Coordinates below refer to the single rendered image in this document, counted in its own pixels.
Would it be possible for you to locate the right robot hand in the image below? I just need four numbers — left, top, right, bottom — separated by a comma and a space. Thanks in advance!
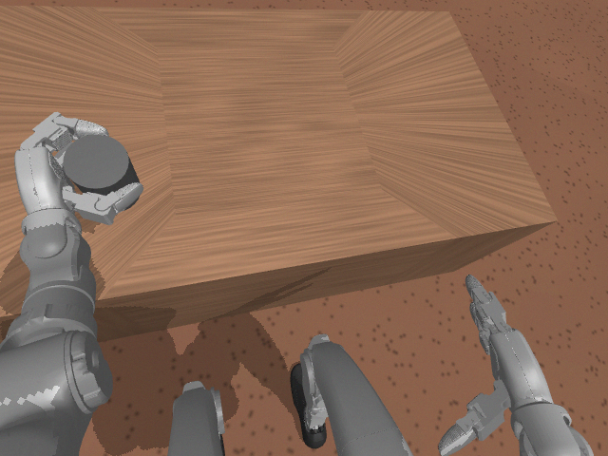
438, 275, 554, 456

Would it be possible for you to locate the can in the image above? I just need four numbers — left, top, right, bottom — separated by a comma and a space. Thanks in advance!
63, 135, 140, 210

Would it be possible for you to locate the left robot hand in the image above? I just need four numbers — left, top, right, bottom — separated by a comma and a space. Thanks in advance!
14, 112, 143, 225

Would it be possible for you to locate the right robot arm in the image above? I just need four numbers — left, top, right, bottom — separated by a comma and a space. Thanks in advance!
510, 402, 594, 456

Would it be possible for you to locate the right robot foot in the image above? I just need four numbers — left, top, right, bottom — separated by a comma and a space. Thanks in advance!
291, 363, 327, 448

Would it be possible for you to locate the left robot arm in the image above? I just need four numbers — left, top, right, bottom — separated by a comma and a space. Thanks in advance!
0, 208, 113, 456

